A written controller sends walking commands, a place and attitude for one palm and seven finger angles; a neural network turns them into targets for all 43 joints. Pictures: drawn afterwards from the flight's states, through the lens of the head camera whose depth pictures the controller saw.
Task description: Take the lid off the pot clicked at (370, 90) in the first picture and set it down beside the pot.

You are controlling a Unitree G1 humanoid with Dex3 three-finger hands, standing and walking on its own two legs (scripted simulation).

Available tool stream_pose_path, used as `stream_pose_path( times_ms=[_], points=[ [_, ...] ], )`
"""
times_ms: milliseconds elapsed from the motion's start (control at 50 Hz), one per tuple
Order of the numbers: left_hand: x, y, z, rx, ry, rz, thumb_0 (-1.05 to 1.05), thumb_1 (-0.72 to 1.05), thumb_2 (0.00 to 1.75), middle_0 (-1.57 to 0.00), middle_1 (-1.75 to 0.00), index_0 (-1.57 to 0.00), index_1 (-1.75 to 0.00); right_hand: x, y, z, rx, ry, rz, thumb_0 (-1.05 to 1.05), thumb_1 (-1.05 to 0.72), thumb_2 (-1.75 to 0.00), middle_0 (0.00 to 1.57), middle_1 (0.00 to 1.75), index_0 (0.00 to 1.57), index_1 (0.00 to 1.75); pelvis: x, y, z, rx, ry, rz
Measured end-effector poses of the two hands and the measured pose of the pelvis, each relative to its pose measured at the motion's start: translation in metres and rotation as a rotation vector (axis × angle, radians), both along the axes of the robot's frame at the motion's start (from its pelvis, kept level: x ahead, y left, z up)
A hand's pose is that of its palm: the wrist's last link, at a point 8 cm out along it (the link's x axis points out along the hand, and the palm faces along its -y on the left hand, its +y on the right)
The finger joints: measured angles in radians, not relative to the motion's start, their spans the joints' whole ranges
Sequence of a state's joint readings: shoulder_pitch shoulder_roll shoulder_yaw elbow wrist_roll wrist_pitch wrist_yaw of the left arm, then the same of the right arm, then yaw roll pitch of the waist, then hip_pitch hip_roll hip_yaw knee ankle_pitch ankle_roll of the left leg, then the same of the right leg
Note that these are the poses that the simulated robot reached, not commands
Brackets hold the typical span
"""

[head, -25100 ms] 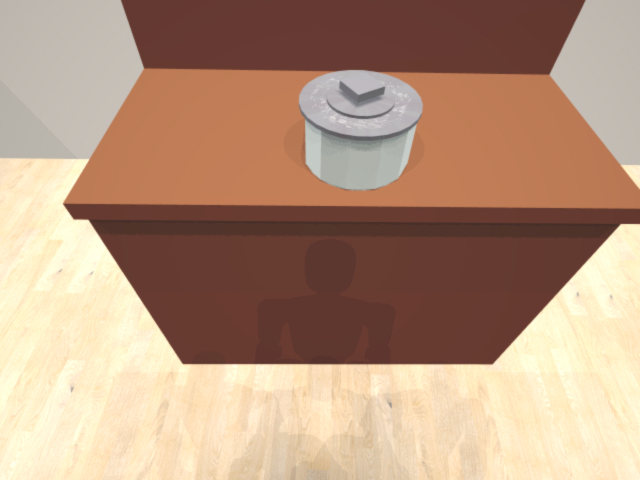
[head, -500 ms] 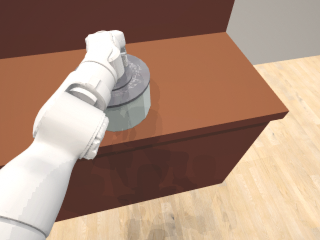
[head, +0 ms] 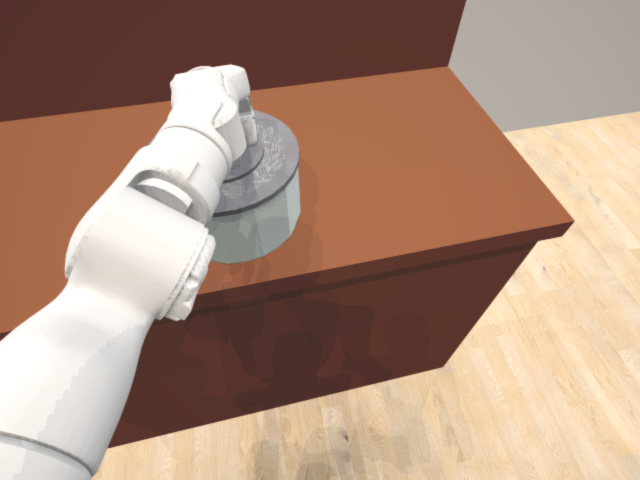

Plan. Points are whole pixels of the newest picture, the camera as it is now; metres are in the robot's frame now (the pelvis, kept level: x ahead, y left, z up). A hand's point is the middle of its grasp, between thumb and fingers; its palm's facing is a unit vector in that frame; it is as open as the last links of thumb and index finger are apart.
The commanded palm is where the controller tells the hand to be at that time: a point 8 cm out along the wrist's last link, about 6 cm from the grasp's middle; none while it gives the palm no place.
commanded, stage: close the fingers and squeeze the knob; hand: left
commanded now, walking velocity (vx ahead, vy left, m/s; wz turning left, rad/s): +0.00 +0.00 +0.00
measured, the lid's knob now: (217, 140) +0.52 +0.08 +0.15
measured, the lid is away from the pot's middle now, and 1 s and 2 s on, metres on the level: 0.00 0.01 0.01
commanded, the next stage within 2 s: lift the lid straight up in 0.16 s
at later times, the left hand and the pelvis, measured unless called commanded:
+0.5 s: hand (225, 135) +0.50 +0.06 +0.17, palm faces -0.43 -0.11 -0.90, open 6.6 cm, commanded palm +0.52 +0.05 +0.23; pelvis +0.00 +0.00 +0.00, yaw +0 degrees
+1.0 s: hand (227, 115) +0.50 +0.05 +0.20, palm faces -0.40 -0.14 -0.91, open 5.9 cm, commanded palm +0.51 +0.05 +0.27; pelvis +0.00 -0.01 +0.00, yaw +0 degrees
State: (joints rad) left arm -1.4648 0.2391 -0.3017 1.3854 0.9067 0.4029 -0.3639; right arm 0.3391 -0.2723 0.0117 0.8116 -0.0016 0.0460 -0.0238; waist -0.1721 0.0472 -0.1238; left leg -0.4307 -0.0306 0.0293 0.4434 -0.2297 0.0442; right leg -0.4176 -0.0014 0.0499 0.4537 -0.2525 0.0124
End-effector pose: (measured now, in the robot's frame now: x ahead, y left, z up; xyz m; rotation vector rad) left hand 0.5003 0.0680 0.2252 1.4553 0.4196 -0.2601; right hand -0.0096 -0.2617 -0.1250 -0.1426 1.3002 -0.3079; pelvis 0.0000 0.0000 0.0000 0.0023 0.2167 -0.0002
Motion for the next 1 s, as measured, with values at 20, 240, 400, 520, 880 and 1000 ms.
stream_pose_path(
  times_ms=[20,240,400,520,880,1000],
  points=[
    [0.0,0.0,0.0,-0.001,-0.001,0.0,-0.02,0.2,0.78,-0.42,-1.03,-0.79,-1.14,0.0,0.0,0.0,0.0,-0.001,-0.001,0.01,-0.91,-0.9,0.2,0.3,0.2,0.29,0.0,0.0,0.0,0.0,-0.001,0.0],
    [-0.001,0.0,0.0,-0.009,-0.003,0.006,-0.01,0.2,0.79,-0.41,-1.03,-0.79,-1.14,-0.004,0.0,0.001,-0.001,0.003,-0.005,0.01,-0.91,-0.9,0.2,0.3,0.2,0.29,-0.001,0.0,0.0,0.0,-0.003,-0.003],
    [0.001,-0.001,0.0,0.003,0.008,0.01,-0.01,0.19,0.79,-0.41,-1.04,-0.81,-1.14,-0.006,-0.002,0.001,-0.012,0.007,-0.01,0.01,-0.91,-0.9,0.2,0.3,0.2,0.29,-0.002,0.0,0.0,0.0,0.002,0.001],
    [0.003,-0.001,0.001,-0.005,0.015,0.012,0.0,0.2,0.78,-0.41,-1.05,-0.83,-1.14,-0.009,-0.002,0.001,-0.016,0.004,-0.015,0.01,-0.91,-0.9,0.2,0.3,0.2,0.29,-0.001,0.0,0.0,0.0,0.007,0.002],
    [0.003,-0.007,0.017,-0.038,-0.013,0.007,0.01,0.24,0.79,-0.39,-0.99,-0.89,-1.17,0.0,0.001,-0.004,0.025,-0.041,0.005,0.01,-0.91,-0.9,0.2,0.3,0.2,0.29,0.004,-0.005,0.002,0.004,-0.006,-0.002],
    [0.002,-0.008,0.029,-0.024,-0.016,0.024,0.01,0.25,0.79,-0.39,-0.98,-0.9,-1.17,0.011,-0.004,-0.003,0.015,-0.068,0.011,0.01,-0.91,-0.9,0.2,0.3,0.2,0.29,0.003,-0.007,0.002,0.005,-0.008,-0.001]
  ],
)
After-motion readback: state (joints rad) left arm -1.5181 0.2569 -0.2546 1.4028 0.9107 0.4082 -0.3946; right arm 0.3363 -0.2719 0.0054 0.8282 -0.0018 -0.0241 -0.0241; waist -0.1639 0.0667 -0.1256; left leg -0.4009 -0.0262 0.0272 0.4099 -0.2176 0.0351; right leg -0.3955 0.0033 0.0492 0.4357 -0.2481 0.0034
